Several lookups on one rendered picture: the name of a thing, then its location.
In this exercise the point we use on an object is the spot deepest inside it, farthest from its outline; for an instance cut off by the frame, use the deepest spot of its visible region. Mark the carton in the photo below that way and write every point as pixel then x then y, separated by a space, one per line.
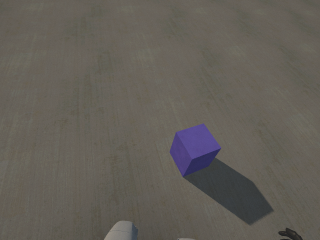
pixel 193 149

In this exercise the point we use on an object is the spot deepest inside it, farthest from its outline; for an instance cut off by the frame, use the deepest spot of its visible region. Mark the robot right hand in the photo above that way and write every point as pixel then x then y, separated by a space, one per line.
pixel 291 234

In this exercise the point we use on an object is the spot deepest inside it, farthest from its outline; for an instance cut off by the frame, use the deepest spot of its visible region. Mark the robot left thigh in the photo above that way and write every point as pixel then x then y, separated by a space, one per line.
pixel 122 230

